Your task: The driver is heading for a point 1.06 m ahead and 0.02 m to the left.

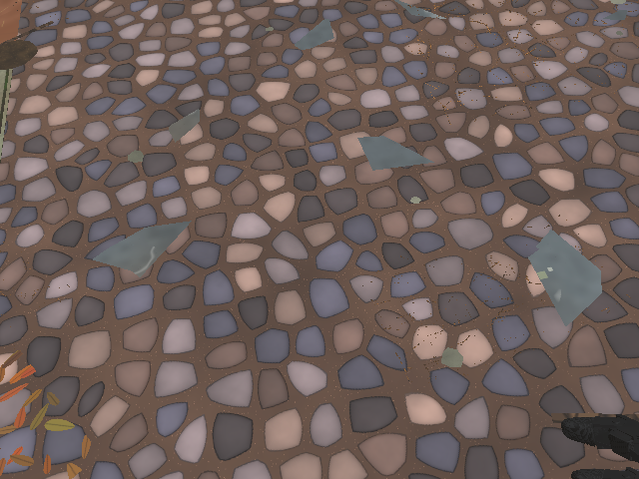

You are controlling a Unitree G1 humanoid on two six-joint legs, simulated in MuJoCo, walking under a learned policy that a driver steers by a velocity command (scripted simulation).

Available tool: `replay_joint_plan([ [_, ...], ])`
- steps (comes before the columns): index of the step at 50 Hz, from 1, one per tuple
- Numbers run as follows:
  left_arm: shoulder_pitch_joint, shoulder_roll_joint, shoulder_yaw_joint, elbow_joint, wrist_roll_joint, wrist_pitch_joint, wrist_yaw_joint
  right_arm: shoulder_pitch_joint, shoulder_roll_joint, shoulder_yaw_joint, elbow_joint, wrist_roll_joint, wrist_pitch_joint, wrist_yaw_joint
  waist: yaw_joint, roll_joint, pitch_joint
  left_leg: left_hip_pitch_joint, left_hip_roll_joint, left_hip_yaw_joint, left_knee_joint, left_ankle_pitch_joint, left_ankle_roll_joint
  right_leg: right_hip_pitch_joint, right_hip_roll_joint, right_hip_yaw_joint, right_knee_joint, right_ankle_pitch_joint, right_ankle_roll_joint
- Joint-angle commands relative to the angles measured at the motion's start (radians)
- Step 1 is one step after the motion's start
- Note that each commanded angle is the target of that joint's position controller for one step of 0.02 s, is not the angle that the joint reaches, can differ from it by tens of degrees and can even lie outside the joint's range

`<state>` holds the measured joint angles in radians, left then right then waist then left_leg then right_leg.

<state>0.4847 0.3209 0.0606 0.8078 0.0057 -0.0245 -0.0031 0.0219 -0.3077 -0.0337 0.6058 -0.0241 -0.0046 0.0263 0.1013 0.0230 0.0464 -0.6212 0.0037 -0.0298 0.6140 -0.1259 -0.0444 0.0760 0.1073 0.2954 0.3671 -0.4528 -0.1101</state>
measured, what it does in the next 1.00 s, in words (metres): walks ahead: left foot, then right foot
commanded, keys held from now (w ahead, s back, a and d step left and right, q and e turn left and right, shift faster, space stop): e+shift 0.14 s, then shift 0.50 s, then q+shift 0.22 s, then w+q+shift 0.14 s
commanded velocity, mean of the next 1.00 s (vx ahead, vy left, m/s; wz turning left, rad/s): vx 0.12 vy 0.00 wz -0.20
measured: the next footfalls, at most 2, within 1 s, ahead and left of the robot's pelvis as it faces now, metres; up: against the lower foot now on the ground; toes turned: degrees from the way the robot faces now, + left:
left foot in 0.04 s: +0.22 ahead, +0.12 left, +0.00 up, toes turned -6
right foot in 0.42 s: +0.23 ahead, -0.13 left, +0.00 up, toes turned -16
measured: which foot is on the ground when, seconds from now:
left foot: up 0.00-0.02, down 0.04-0.42, up 0.44-0.76, down 0.78-1.00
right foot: down 0.00-0.04, up 0.06-0.40, down 0.42-0.80, up 0.82-1.00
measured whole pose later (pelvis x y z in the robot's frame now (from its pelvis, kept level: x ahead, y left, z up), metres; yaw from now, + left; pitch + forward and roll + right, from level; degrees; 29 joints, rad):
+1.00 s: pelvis +0.19 -0.04 +0.02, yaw -6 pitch +2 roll -1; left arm 0.15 0.30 0.04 0.77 0.02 0.00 -0.02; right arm 0.33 -0.31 -0.09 0.76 -0.01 0.06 0.02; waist -0.04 0.01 0.00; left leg -0.24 -0.05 -0.16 0.46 -0.26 0.05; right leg -0.35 0.07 0.04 0.72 -0.45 0.01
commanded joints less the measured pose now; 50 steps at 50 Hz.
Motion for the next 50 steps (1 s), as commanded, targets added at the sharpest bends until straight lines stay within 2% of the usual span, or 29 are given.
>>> replay_joint_plan([
  [1,-0.145,0.216,0.057,-0.082,-0.016,-0.026,0.005,0.202,-0.158,-0.049,-0.017,0.008,-0.026,-0.046,-0.193,-0.110,-0.120,0.572,-0.059,0.030,-0.116,0.098,0.055,-0.292,-0.084,0.112,0.288,1.005,0.026],
  [2,-0.162,0.154,0.044,-0.102,-0.030,-0.038,0.001,0.378,-0.205,-0.063,0.010,-0.011,-0.039,-0.060,-0.261,-0.074,-0.242,0.818,0.098,-0.089,-0.128,0.077,0.081,-0.395,-0.020,0.075,0.526,0.779,0.055],
  [3,-0.094,0.013,0.014,-0.141,-0.054,-0.029,0.015,0.436,-0.274,-0.073,0.007,-0.041,-0.042,-0.067,-0.218,0.208,-0.391,1.038,0.457,-0.413,-0.133,0.339,0.140,-0.612,0.108,-0.088,0.850,-0.179,0.070],
  [4,-0.014,0.131,0.034,-0.132,-0.018,-0.012,0.021,0.366,-0.276,-0.080,-0.006,-0.018,-0.026,-0.061,-0.151,0.277,-0.494,0.958,0.509,-0.618,-0.156,0.461,0.230,-0.622,0.060,-0.125,1.015,-0.143,0.071],
  [5,-0.050,0.162,0.045,-0.108,0.005,0.005,0.016,0.274,-0.172,-0.056,-0.027,-0.003,-0.018,-0.062,-0.126,0.189,-0.380,0.826,0.460,-0.479,-0.165,0.439,0.238,-0.625,-0.009,-0.153,1.024,-0.057,0.071],
  [6,-0.113,0.153,0.043,-0.100,0.011,0.020,0.006,0.215,-0.086,-0.031,-0.026,0.003,-0.013,-0.061,-0.126,0.119,-0.245,0.694,0.394,-0.316,-0.195,0.376,0.230,-0.639,-0.044,-0.192,0.993,-0.003,0.085],
  [7,-0.134,0.135,0.044,-0.098,0.012,0.036,-0.008,0.177,-0.058,-0.019,-0.025,-0.003,-0.008,-0.062,-0.108,0.109,-0.182,0.617,0.343,-0.216,-0.229,0.317,0.212,-0.636,-0.080,-0.207,0.960,0.024,0.100],
  [9,-0.152,0.081,0.030,-0.103,0.022,0.062,-0.033,0.203,-0.075,-0.019,0.016,0.001,-0.022,-0.057,-0.101,0.144,-0.089,0.480,0.311,-0.102,-0.263,0.496,0.235,-0.597,-0.086,-0.219,0.878,-0.001,0.119],
  [12,-0.197,0.031,0.009,-0.132,0.023,0.066,-0.046,0.216,-0.109,-0.030,0.054,-0.001,-0.048,-0.044,-0.085,0.132,-0.103,0.447,0.327,-0.026,-0.269,0.627,0.245,-0.554,-0.082,-0.228,0.681,0.025,0.106],
  [18,-0.282,0.054,-0.006,-0.158,0.019,0.066,-0.055,0.158,-0.146,-0.042,0.056,0.014,-0.026,-0.023,-0.072,0.147,-0.115,0.320,0.281,0.089,-0.225,0.274,0.163,-0.304,-0.071,-0.293,0.291,0.241,0.080],
  [20,-0.267,0.072,-0.001,-0.142,0.034,0.052,-0.047,0.205,-0.135,-0.039,0.068,0.011,-0.005,-0.019,-0.067,0.045,-0.113,0.241,0.241,0.121,-0.100,0.025,0.107,-0.165,-0.057,-0.279,0.166,0.285,0.059],
  [21,-0.262,0.122,0.005,-0.155,0.039,0.038,-0.034,0.291,-0.089,-0.028,0.078,-0.006,0.010,-0.011,-0.074,-0.179,-0.119,0.196,0.171,0.195,0.093,-0.225,0.051,-0.134,-0.230,-0.063,0.001,0.353,0.035],
  [22,-0.306,0.203,0.008,-0.205,0.025,0.039,-0.019,0.336,-0.031,-0.005,0.033,-0.002,0.033,-0.014,-0.112,-0.355,-0.140,0.095,0.048,0.187,0.270,-0.571,0.005,-0.165,-0.492,0.275,-0.104,0.497,-0.086],
  [23,-0.247,0.178,0.016,-0.173,0.011,0.045,-0.009,0.298,-0.115,-0.026,0.052,0.017,0.062,-0.029,-0.035,-0.240,-0.188,0.173,0.053,0.071,0.346,-0.530,0.017,-0.228,-0.462,0.213,-0.076,0.480,-0.164],
  [25,-0.331,0.095,-0.014,-0.142,0.016,0.046,0.002,0.273,-0.096,-0.023,0.063,0.027,0.065,-0.032,-0.100,-0.202,-0.080,0.150,0.064,0.028,0.335,-0.414,0.031,-0.269,-0.345,0.059,-0.072,0.494,-0.123],
  [27,-0.374,0.063,-0.025,-0.136,0.016,0.039,0.015,0.323,-0.106,-0.029,0.109,0.009,0.058,-0.032,-0.124,-0.191,-0.106,0.204,0.048,0.047,0.330,-0.344,0.033,-0.244,-0.285,-0.034,-0.043,0.676,-0.097],
  [29,-0.365,0.035,-0.036,-0.116,0.013,0.027,0.014,0.325,-0.081,-0.024,0.123,0.014,0.062,-0.029,-0.129,-0.127,-0.145,0.257,0.038,0.037,0.298,-0.335,0.034,-0.233,-0.288,-0.063,-0.028,0.774,-0.098],
  [34,-0.358,0.009,-0.046,-0.053,0.026,0.017,0.016,0.298,-0.021,-0.003,0.145,0.022,0.076,-0.033,-0.116,-0.134,-0.131,0.375,0.014,0.042,0.046,-0.290,0.038,-0.260,-0.284,-0.077,-0.052,0.527,-0.083],
  [37,-0.365,0.089,-0.011,-0.042,0.011,0.032,0.031,0.286,-0.051,-0.016,0.134,0.018,0.060,-0.034,-0.134,-0.121,-0.105,0.397,-0.019,0.082,-0.057,-0.182,0.063,-0.283,-0.284,-0.096,0.003,0.439,-0.061],
  [39,-0.345,0.088,0.002,-0.042,0.009,0.040,0.044,0.275,-0.081,-0.021,0.116,0.006,0.039,-0.029,-0.132,-0.046,-0.082,0.411,0.052,-0.033,-0.141,-0.069,0.103,-0.337,-0.253,-0.128,0.085,0.334,-0.012],
  [40,-0.342,0.056,0.001,-0.065,0.011,0.046,0.046,0.274,-0.152,-0.039,0.109,0.007,0.032,-0.028,-0.103,0.084,-0.056,0.394,0.169,-0.227,-0.185,0.086,0.158,-0.410,-0.137,-0.226,0.203,0.238,0.030],
  [41,-0.398,0.025,-0.005,-0.084,0.019,0.054,0.047,0.295,-0.218,-0.068,0.116,0.018,0.033,-0.024,-0.135,0.221,0.011,0.358,0.278,-0.422,-0.269,0.209,0.250,-0.510,-0.012,-0.335,0.349,0.103,0.081],
  [42,-0.419,0.026,-0.004,-0.101,0.024,0.056,0.042,0.336,-0.220,-0.074,0.117,0.008,0.034,-0.024,-0.163,0.245,0.015,0.396,0.340,-0.516,-0.329,0.268,0.326,-0.598,0.013,-0.294,0.539,-0.079,0.092],
  [43,-0.406,0.026,-0.002,-0.098,0.020,0.055,0.033,0.321,-0.198,-0.076,0.113,0.008,0.038,-0.030,-0.142,0.165,0.001,0.400,0.307,-0.472,-0.325,0.250,0.341,-0.613,-0.011,-0.243,0.643,-0.078,0.096],
  [44,-0.367,0.031,-0.001,-0.091,0.021,0.047,0.019,0.280,-0.174,-0.079,0.106,0.008,0.046,-0.032,-0.107,0.098,-0.036,0.404,0.235,-0.424,-0.333,-0.066,0.303,-0.603,-0.045,-0.212,0.627,-0.023,0.094],
  [45,-0.370,0.042,0.000,-0.097,0.027,0.035,0.003,0.240,-0.156,-0.079,0.091,0.007,0.054,-0.030,-0.097,0.099,-0.038,0.397,0.193,-0.426,-0.373,-0.389,0.272,-0.601,-0.066,-0.210,0.565,0.011,0.094],
  [46,-0.396,0.046,-0.001,-0.106,0.029,0.025,-0.012,0.221,-0.150,-0.080,0.079,0.007,0.057,-0.024,-0.110,0.137,-0.030,0.398,0.167,-0.433,-0.415,-0.516,0.263,-0.590,-0.054,-0.244,0.502,0.006,0.108],
  [48,-0.425,0.034,-0.008,-0.124,0.018,0.010,-0.024,0.223,-0.155,-0.090,0.072,0.009,0.054,-0.011,-0.126,0.144,-0.017,0.371,0.142,-0.441,-0.418,-0.510,0.259,-0.521,-0.036,-0.263,0.376,-0.020,0.131],
  [50,-0.371,0.019,-0.013,-0.122,0.000,-0.008,-0.014,0.161,-0.165,-0.100,0.053,0.013,0.046,-0.002,-0.087,0.117,-0.028,0.274,0.100,-0.412,-0.370,-0.426,0.225,-0.339,-0.017,-0.268,0.172,0.007,0.127],
])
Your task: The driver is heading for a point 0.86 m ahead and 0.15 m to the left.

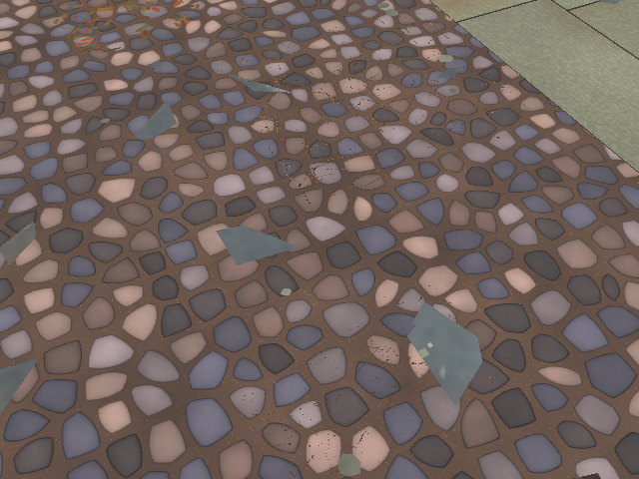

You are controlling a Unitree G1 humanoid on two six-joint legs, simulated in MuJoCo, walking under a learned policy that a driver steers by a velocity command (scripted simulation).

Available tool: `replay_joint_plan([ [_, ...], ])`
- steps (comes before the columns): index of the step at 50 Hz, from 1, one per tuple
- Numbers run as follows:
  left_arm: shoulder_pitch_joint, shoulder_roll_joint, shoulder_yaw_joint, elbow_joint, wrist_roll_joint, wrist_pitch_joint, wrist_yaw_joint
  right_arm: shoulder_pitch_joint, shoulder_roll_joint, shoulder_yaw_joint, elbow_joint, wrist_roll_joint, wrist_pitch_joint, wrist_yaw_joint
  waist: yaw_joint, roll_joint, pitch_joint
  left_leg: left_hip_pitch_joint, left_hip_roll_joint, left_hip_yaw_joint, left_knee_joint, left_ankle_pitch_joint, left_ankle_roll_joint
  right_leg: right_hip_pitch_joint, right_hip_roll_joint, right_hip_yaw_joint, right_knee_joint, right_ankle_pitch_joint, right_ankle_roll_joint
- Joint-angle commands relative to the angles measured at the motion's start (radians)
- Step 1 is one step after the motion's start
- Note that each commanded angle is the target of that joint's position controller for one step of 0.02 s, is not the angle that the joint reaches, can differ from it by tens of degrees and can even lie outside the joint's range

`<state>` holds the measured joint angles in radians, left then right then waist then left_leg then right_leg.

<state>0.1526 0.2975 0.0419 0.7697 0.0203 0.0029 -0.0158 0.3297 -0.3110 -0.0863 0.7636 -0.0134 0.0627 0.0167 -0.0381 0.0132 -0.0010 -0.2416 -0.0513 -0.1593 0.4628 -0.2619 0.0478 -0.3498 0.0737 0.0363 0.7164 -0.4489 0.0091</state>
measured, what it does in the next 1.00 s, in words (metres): walks ahead, turning left: right foot, then left foot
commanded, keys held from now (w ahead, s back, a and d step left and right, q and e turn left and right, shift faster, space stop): w+q+shift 0.52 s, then w+e+shift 0.48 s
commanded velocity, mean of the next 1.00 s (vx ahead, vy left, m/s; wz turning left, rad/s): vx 0.87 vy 0.00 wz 0.39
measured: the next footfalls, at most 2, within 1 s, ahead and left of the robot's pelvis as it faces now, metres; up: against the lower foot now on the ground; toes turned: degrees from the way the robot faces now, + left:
right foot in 0.06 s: +0.04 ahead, -0.11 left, +0.00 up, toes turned +6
left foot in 0.52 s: +0.37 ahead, +0.23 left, +0.00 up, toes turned +34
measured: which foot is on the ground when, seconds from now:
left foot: down 0.00-0.04, up 0.06-0.50, down 0.52-0.96, up 0.98-1.00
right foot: up 0.00-0.04, down 0.06-0.52, up 0.54-0.98, down 1.00-1.00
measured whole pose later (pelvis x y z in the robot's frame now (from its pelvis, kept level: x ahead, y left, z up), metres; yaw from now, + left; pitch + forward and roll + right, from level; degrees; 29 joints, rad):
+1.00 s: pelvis +0.62 +0.31 -0.03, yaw +21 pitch +0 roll +2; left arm 0.16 0.26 0.01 0.79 0.00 -0.04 -0.06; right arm 0.44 -0.25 -0.03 0.90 -0.03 -0.07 -0.04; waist 0.02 -0.04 0.04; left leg 0.19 -0.09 0.25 0.62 -0.32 0.01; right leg -0.50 0.07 -0.15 0.60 -0.06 -0.20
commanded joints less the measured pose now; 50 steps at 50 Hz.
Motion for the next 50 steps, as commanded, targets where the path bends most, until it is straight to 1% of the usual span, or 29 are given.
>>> replay_joint_plan([
  [1,0.060,0.043,0.008,-0.059,-0.023,-0.043,0.015,-0.208,-0.160,-0.051,-0.122,0.000,-0.022,0.008,0.116,0.107,0.010,-0.188,0.111,-0.251,-0.161,-0.264,0.099,0.245,0.017,-0.027,-0.332,0.110,0.000],
  [2,0.211,0.088,0.022,-0.019,-0.022,-0.053,0.038,-0.259,-0.136,-0.050,-0.141,-0.002,-0.029,0.002,0.189,0.054,-0.007,-0.373,0.040,-0.181,-0.036,-0.282,0.035,0.504,-0.020,-0.032,-0.434,0.186,-0.016],
  [3,0.276,0.188,0.045,-0.008,-0.012,-0.062,0.057,-0.220,-0.042,-0.027,-0.151,0.006,-0.041,-0.002,0.189,-0.163,-0.047,-0.549,-0.055,-0.035,0.262,-0.318,-0.005,0.666,-0.259,0.220,-0.502,-0.051,-0.047],
  [4,0.190,0.281,0.059,-0.051,0.021,-0.062,0.063,-0.211,0.014,0.000,-0.199,0.012,-0.052,-0.003,0.135,-0.232,-0.050,-0.695,-0.057,0.032,0.467,-0.264,-0.014,0.580,-0.518,0.622,-0.594,-0.336,-0.139],
  [5,0.131,0.231,0.053,-0.065,0.040,-0.066,0.061,-0.256,-0.053,-0.005,-0.218,0.001,-0.053,0.004,0.105,-0.116,-0.022,-0.699,0.064,0.027,0.589,-0.157,-0.006,0.475,-0.540,0.641,-0.579,-0.378,-0.190],
  [6,0.097,0.162,0.033,-0.076,0.029,-0.075,0.053,-0.265,-0.086,-0.016,-0.208,-0.004,-0.055,0.019,0.087,-0.056,0.019,-0.708,0.084,0.032,0.632,-0.086,-0.010,0.438,-0.478,0.520,-0.569,-0.314,-0.174],
  [7,0.091,0.137,0.024,-0.076,0.019,-0.085,0.046,-0.226,-0.091,-0.018,-0.188,-0.011,-0.054,0.035,0.071,-0.061,0.025,-0.683,0.098,0.046,0.655,-0.033,-0.023,0.418,-0.417,0.395,-0.577,-0.214,-0.142],
  [9,0.139,0.132,0.020,-0.056,0.011,-0.101,0.044,-0.200,-0.096,-0.019,-0.174,-0.026,-0.041,0.066,0.078,-0.119,0.034,-0.671,0.112,0.093,0.751,0.037,-0.035,0.396,-0.342,0.213,-0.599,-0.065,-0.109],
  [15,0.286,0.103,0.018,0.006,0.022,-0.122,0.018,-0.361,-0.071,0.005,-0.226,-0.019,-0.027,0.089,0.120,-0.094,0.137,-0.761,0.129,0.142,0.752,0.157,-0.030,0.394,-0.320,-0.044,-0.626,0.141,-0.089],
  [20,0.346,0.109,0.018,0.062,0.026,-0.127,0.030,-0.519,-0.028,0.043,-0.279,-0.021,-0.041,0.110,0.144,-0.081,0.214,-0.672,0.125,0.299,0.477,0.140,0.034,0.438,-0.316,-0.229,-0.646,0.446,-0.067],
  [23,0.343,0.158,0.024,0.078,0.022,-0.112,0.044,-0.431,-0.027,0.050,-0.258,-0.016,-0.044,0.086,0.057,-0.126,0.101,-0.372,-0.004,0.418,0.346,0.039,0.123,0.482,-0.321,-0.326,-0.416,1.381,-0.044],
  [24,0.330,0.196,0.034,0.077,0.025,-0.094,0.048,-0.303,-0.056,0.037,-0.229,-0.015,-0.049,0.075,-0.022,-0.156,0.016,-0.231,-0.041,0.407,0.338,-0.020,0.151,0.486,-0.349,-0.323,-0.234,1.555,-0.050],
  [25,0.304,0.233,0.047,0.063,0.023,-0.079,0.048,-0.115,-0.100,0.013,-0.178,-0.008,-0.057,0.062,-0.112,-0.177,-0.089,-0.017,-0.078,0.380,0.326,-0.083,0.181,0.426,-0.375,-0.301,-0.003,1.598,-0.069],
  [26,0.268,0.236,0.050,0.043,0.022,-0.077,0.039,0.115,-0.162,-0.022,-0.101,-0.012,-0.067,0.041,-0.212,-0.148,-0.188,0.310,-0.084,0.281,0.216,-0.067,0.214,0.229,-0.358,-0.284,0.311,1.388,-0.061],
  [27,0.292,0.099,0.021,0.015,0.009,-0.090,0.017,0.051,-0.247,-0.056,-0.083,-0.006,-0.052,0.016,-0.105,0.128,-0.212,0.637,0.124,-0.091,0.090,-0.253,0.242,-0.222,-0.158,-0.267,0.696,0.253,-0.022],
  [28,0.266,0.091,0.004,-0.093,-0.012,-0.119,0.009,0.041,-0.319,-0.063,-0.127,-0.027,-0.045,0.017,-0.079,0.146,-0.394,0.764,0.369,-0.644,-0.120,-0.368,0.367,-0.449,-0.070,-0.065,0.956,0.048,-0.012],
  [29,0.124,0.140,0.014,-0.098,-0.018,-0.132,0.013,0.073,-0.256,-0.056,-0.108,-0.028,-0.043,0.002,-0.133,-0.036,-0.315,0.678,0.355,-0.569,-0.189,-0.293,0.318,-0.504,-0.126,0.022,0.947,0.182,-0.028],
  [30,0.162,0.104,0.004,-0.084,-0.034,-0.132,0.020,0.058,-0.216,-0.044,-0.066,-0.029,-0.060,-0.010,-0.063,-0.060,-0.146,0.474,0.358,-0.442,-0.197,-0.165,0.284,-0.474,-0.168,-0.003,0.891,0.199,-0.036],
  [31,0.160,0.079,-0.006,-0.067,-0.015,-0.123,0.020,0.018,-0.154,-0.025,-0.051,-0.034,-0.086,-0.013,-0.013,-0.130,-0.068,0.294,0.316,-0.324,-0.202,-0.079,0.246,-0.403,-0.216,0.015,0.788,0.201,-0.044],
  [32,0.200,0.057,-0.010,-0.033,0.000,-0.102,0.011,-0.039,-0.117,-0.010,-0.048,-0.038,-0.107,-0.017,0.037,-0.139,-0.018,0.154,0.265,-0.212,-0.225,-0.053,0.212,-0.321,-0.232,0.030,0.740,0.204,-0.051],
  [34,0.251,0.036,-0.011,0.005,0.004,-0.052,-0.006,-0.029,-0.060,0.012,-0.020,-0.023,-0.150,-0.008,0.083,-0.080,0.039,0.015,0.240,-0.086,-0.278,0.032,0.173,-0.247,-0.242,0.068,0.660,0.206,-0.053],
  [36,0.170,0.021,-0.009,-0.003,-0.008,-0.031,-0.018,-0.004,-0.063,0.012,0.012,-0.011,-0.175,0.002,0.072,-0.032,0.115,-0.009,0.199,0.038,-0.339,0.091,0.107,-0.334,-0.227,0.067,0.570,0.266,-0.058],
  [38,0.061,0.016,-0.010,-0.030,-0.020,-0.035,-0.025,0.033,-0.050,0.019,0.030,-0.008,-0.189,0.012,0.041,0.003,0.161,0.024,0.143,0.188,-0.363,0.363,0.033,-0.384,-0.186,0.023,0.419,0.384,-0.075],
  [41,-0.035,-0.002,-0.021,-0.050,-0.022,-0.052,-0.041,0.042,-0.027,0.037,0.040,0.003,-0.203,0.007,0.025,0.031,0.149,0.081,0.112,0.333,-0.376,0.702,-0.019,-0.332,-0.136,-0.107,0.197,0.561,-0.103],
  [44,-0.068,-0.005,-0.031,-0.052,-0.020,-0.058,-0.057,0.072,-0.059,0.043,0.061,0.006,-0.210,-0.019,0.033,0.050,0.101,0.217,0.150,0.388,-0.359,1.103,-0.058,-0.212,-0.059,-0.214,0.010,0.658,-0.140],
  [46,0.021,0.041,-0.019,-0.019,-0.017,-0.047,-0.054,0.049,-0.121,0.029,0.057,0.000,-0.193,-0.055,0.099,0.101,0.017,0.347,0.195,0.402,-0.214,1.411,-0.077,-0.105,0.004,-0.244,-0.029,0.604,-0.159],
  [48,0.310,0.133,0.019,0.064,-0.015,-0.034,-0.041,-0.036,-0.177,0.010,0.031,-0.023,-0.154,-0.080,0.263,0.124,-0.109,0.334,0.231,0.389,0.165,1.575,-0.081,0.171,0.062,-0.225,-0.022,0.459,-0.196],
  [49,0.540,0.183,0.049,0.126,-0.014,-0.029,-0.027,-0.131,-0.200,0.000,0.004,-0.032,-0.137,-0.083,0.387,0.101,-0.160,0.199,0.225,0.371,0.527,1.451,-0.068,0.377,0.019,-0.125,-0.079,0.390,-0.261],
  [50,0.600,0.199,0.070,0.158,-0.033,-0.026,-0.007,-0.203,-0.143,0.008,0.001,-0.030,-0.131,-0.059,0.406,-0.068,-0.103,-0.018,0.054,0.377,0.997,0.526,-0.047,0.485,-0.030,-0.045,-0.173,0.369,-0.313],
])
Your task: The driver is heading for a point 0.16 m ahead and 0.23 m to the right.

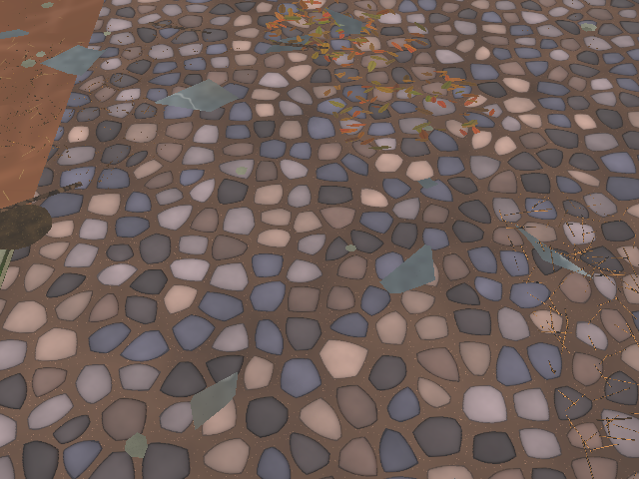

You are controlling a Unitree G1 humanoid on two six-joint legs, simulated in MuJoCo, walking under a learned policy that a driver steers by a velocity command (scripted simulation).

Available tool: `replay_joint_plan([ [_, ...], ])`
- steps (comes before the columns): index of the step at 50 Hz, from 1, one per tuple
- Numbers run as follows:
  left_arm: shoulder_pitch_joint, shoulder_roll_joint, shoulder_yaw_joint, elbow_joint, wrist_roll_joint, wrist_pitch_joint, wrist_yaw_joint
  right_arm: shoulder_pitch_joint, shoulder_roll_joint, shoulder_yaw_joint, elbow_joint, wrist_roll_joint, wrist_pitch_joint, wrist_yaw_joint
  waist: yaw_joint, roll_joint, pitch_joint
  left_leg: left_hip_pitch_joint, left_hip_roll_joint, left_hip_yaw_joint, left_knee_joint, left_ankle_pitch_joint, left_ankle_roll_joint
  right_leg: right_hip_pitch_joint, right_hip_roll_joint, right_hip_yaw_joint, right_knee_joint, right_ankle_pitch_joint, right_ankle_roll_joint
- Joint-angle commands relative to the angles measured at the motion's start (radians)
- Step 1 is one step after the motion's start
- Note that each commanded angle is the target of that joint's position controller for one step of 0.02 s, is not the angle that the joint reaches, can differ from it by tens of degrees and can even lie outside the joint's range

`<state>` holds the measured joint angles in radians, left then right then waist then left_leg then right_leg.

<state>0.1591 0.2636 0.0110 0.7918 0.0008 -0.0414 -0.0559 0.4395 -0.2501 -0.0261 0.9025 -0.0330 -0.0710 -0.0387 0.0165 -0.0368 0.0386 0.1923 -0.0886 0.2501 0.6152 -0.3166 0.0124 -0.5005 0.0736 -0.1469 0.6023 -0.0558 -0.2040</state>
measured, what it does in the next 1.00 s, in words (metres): walks ahead, turning right: left foot, then right foot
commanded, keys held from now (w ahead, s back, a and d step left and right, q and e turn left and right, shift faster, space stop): w+e+shift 0.08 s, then shift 0.92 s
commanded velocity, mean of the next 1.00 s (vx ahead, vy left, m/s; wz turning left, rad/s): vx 0.31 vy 0.00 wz -0.25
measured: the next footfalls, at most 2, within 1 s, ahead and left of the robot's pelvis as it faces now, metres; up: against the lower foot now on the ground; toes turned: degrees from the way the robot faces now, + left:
left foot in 0.38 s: +0.57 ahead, +0.06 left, +0.00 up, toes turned -15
right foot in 0.80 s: +0.43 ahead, -0.09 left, +0.00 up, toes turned -13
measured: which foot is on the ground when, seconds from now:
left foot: up 0.00-0.36, down 0.38-1.00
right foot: down 0.00-0.38, up 0.40-0.78, down 0.80-1.00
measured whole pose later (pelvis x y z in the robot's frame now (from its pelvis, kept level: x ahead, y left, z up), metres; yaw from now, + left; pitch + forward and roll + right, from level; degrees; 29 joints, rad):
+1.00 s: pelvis +0.43 +0.03 +0.03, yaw -16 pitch -1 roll -1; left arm 0.30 0.19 -0.01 1.05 0.01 -0.01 0.03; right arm 0.29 -0.21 0.00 0.96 -0.01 0.00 -0.01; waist -0.03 0.02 -0.01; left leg -0.29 -0.04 0.03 0.39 -0.09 0.07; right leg -0.16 0.05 0.04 0.42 -0.25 -0.02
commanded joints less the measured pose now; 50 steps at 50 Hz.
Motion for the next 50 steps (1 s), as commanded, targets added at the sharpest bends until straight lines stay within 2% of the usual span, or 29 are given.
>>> replay_joint_plan([
  [1,0.489,0.237,0.096,0.140,-0.003,0.026,0.039,-0.329,-0.009,0.004,-0.212,-0.030,-0.024,0.014,0.180,-0.218,-0.054,-0.894,-0.020,-0.146,1.162,-0.212,-0.020,0.722,-0.099,0.356,0.124,0.173,-0.153],
  [2,0.385,0.255,0.096,0.089,0.015,0.024,0.045,-0.212,-0.006,0.025,-0.306,0.012,-0.044,0.029,0.067,-0.221,-0.235,-1.105,-0.001,-0.352,1.193,-0.217,-0.030,0.859,-0.272,0.830,-0.137,-0.182,-0.326],
  [3,0.329,0.192,0.094,0.050,0.019,0.023,0.050,-0.238,-0.082,0.030,-0.299,-0.014,-0.069,0.038,0.064,-0.007,-0.161,-1.110,0.062,-0.396,1.037,-0.109,0.002,0.732,-0.314,0.976,-0.368,-0.495,-0.284],
  [4,0.274,0.152,0.085,0.048,0.023,0.018,0.053,-0.262,-0.124,0.021,-0.287,-0.019,-0.074,0.044,0.010,0.129,-0.037,-1.058,0.108,-0.383,0.916,-0.036,0.002,0.541,-0.294,0.916,-0.420,-0.533,-0.229],
  [6,0.208,0.155,0.074,0.034,0.015,-0.015,0.062,-0.236,-0.123,0.028,-0.274,-0.042,-0.033,0.039,-0.077,0.186,0.081,-0.915,0.167,-0.345,0.751,-0.024,-0.040,0.253,-0.228,0.719,-0.402,-0.127,-0.177],
  [7,0.196,0.145,0.065,0.038,0.011,-0.033,0.059,-0.242,-0.120,0.032,-0.276,-0.038,-0.009,0.039,-0.099,0.197,0.108,-0.807,0.188,-0.308,0.625,-0.024,-0.061,0.115,-0.185,0.605,-0.407,0.109,-0.151],
  [9,0.208,0.176,0.073,0.052,0.009,-0.059,0.048,-0.314,-0.082,0.047,-0.309,-0.021,0.001,0.043,-0.074,0.141,0.103,-0.681,0.178,-0.233,0.378,0.102,-0.075,0.036,-0.105,0.424,-0.400,0.538,-0.104],
  [10,0.229,0.156,0.071,0.066,-0.002,-0.063,0.046,-0.349,-0.060,0.055,-0.317,-0.014,-0.001,0.047,-0.046,0.105,0.077,-0.627,0.163,-0.207,0.243,0.204,-0.061,0.062,-0.045,0.340,-0.363,0.645,-0.048],
  [12,0.317,0.137,0.071,0.099,-0.021,-0.060,0.041,-0.394,-0.030,0.062,-0.318,0.001,-0.002,0.049,0.033,0.031,-0.006,-0.581,0.101,-0.164,0.056,0.439,-0.027,0.204,-0.004,0.291,-0.321,0.667,0.031],
  [15,0.368,0.139,0.075,0.120,-0.007,-0.045,0.053,-0.422,-0.051,0.052,-0.310,0.001,-0.009,0.037,0.080,-0.036,-0.041,-0.562,0.044,-0.165,-0.084,0.521,0.013,0.382,-0.038,0.323,-0.263,0.634,0.078],
  [17,0.320,0.168,0.086,0.111,0.008,-0.040,0.070,-0.290,-0.109,0.027,-0.263,-0.010,-0.028,0.027,0.010,-0.066,-0.089,-0.454,0.022,-0.210,-0.136,0.493,0.039,0.460,-0.069,0.363,-0.119,0.670,0.109],
  [18,0.250,0.188,0.092,0.094,0.006,-0.038,0.074,-0.138,-0.133,0.015,-0.209,-0.010,-0.044,0.023,-0.083,-0.053,-0.126,-0.346,0.051,-0.232,-0.213,0.582,0.051,0.468,-0.057,0.342,0.044,0.627,0.127],
  [19,0.225,0.161,0.086,0.069,-0.003,-0.038,0.076,-0.010,-0.186,0.000,-0.159,-0.015,-0.061,0.022,-0.130,0.006,-0.186,-0.198,0.167,-0.309,-0.197,0.883,0.063,0.396,-0.006,0.316,0.272,0.360,0.149],
  [20,0.410,0.032,0.064,0.073,-0.034,-0.030,0.080,0.022,-0.228,-0.006,-0.160,-0.035,-0.060,0.029,-0.047,0.249,-0.346,0.079,0.492,-0.583,-0.010,1.575,0.218,0.166,0.130,0.240,0.663,-0.550,0.188],
  [21,0.520,0.071,0.064,0.098,-0.035,-0.024,0.092,0.044,-0.196,-0.014,-0.161,-0.003,-0.042,0.047,-0.032,0.230,-0.506,0.194,0.559,-0.772,-0.009,1.674,0.306,0.056,0.140,0.336,0.812,-0.605,0.188],
  [22,0.494,0.105,0.064,0.123,-0.020,-0.014,0.094,-0.052,-0.163,-0.017,-0.179,0.022,-0.030,0.044,-0.020,0.163,-0.480,0.101,0.537,-0.757,-0.088,1.355,0.328,0.024,0.083,0.367,0.840,-0.493,0.196],
  [23,0.366,0.122,0.063,0.106,0.005,-0.005,0.087,-0.158,-0.081,0.001,-0.197,0.025,-0.022,0.038,-0.018,0.075,-0.336,-0.072,0.448,-0.659,-0.166,1.120,0.289,0.011,0.043,0.319,0.770,-0.413,0.210],
  [24,0.261,0.114,0.060,0.081,0.016,0.004,0.077,-0.184,-0.041,0.017,-0.184,0.022,-0.019,0.032,-0.021,0.045,-0.241,-0.175,0.392,-0.576,-0.200,1.016,0.250,0.000,0.017,0.311,0.701,-0.399,0.216],
  [26,0.245,0.072,0.053,0.081,0.032,0.038,0.058,-0.136,-0.050,0.021,-0.133,0.024,-0.016,0.029,-0.003,0.070,-0.175,-0.338,0.333,-0.476,-0.258,0.986,0.195,0.116,0.005,0.294,0.574,-0.364,0.218],
  [30,0.263,0.036,0.035,0.108,0.024,0.078,0.062,-0.169,-0.084,0.018,-0.101,0.006,-0.016,0.038,0.044,0.137,-0.174,-0.473,0.288,-0.390,-0.314,0.830,0.180,0.232,-0.001,0.237,0.377,-0.339,0.218],
  [36,0.133,0.057,0.016,0.124,0.022,0.097,0.074,-0.143,-0.118,0.000,-0.068,0.008,0.044,0.031,-0.008,0.201,-0.070,-0.578,0.266,-0.466,-0.439,-0.062,0.156,0.284,-0.038,0.166,0.100,-0.321,0.194],
  [38,0.147,0.042,0.009,0.148,0.019,0.084,0.080,-0.139,-0.116,-0.003,-0.057,0.013,0.065,0.023,0.001,0.170,-0.035,-0.613,0.269,-0.484,-0.437,-0.163,0.141,0.341,-0.035,0.148,-0.034,-0.279,0.170],
  [40,0.160,0.045,0.004,0.167,0.023,0.064,0.089,-0.099,-0.102,-0.002,-0.036,0.018,0.074,0.017,-0.001,0.118,-0.002,-0.648,0.254,-0.487,-0.427,-0.221,0.082,0.401,-0.067,0.207,-0.212,-0.220,0.131],
  [41,0.173,0.072,0.005,0.169,0.034,0.051,0.095,-0.083,-0.082,0.000,-0.037,0.023,0.073,0.020,-0.015,0.052,-0.003,-0.644,0.223,-0.461,-0.366,-0.166,0.046,0.400,-0.165,0.329,-0.286,-0.258,0.103],
  [42,0.119,0.087,0.007,0.176,0.021,0.047,0.094,-0.075,-0.052,0.003,-0.031,0.038,0.073,0.023,-0.058,-0.069,0.042,-0.570,0.127,-0.350,-0.328,-0.069,0.018,0.228,-0.217,0.412,-0.332,-0.360,0.072],
  [43,0.092,0.025,-0.010,0.178,0.017,0.034,0.091,-0.100,-0.053,0.003,-0.013,0.033,0.072,0.027,-0.060,-0.054,0.038,-0.422,0.112,-0.325,-0.264,0.068,0.016,0.119,-0.230,0.419,-0.386,-0.394,0.087],
  [44,0.077,0.018,-0.013,0.187,0.013,0.023,0.090,-0.096,-0.035,0.004,-0.001,0.026,0.070,0.031,-0.075,-0.061,0.019,-0.339,0.119,-0.327,-0.255,0.128,0.021,0.084,-0.208,0.390,-0.388,-0.395,0.114],
  [46,0.087,0.039,-0.006,0.204,0.003,0.017,0.094,-0.083,-0.057,0.000,0.022,0.016,0.067,0.033,-0.080,-0.054,0.012,-0.299,0.143,-0.348,-0.261,0.134,0.029,0.084,-0.165,0.344,-0.369,-0.376,0.142],
  [50,0.171,0.011,-0.004,0.245,0.007,0.029,0.093,-0.109,-0.061,0.002,0.054,0.019,0.065,0.026,-0.037,0.044,0.033,-0.440,0.180,-0.406,-0.339,0.006,0.048,0.212,-0.121,0.285,-0.278,-0.262,0.132],
])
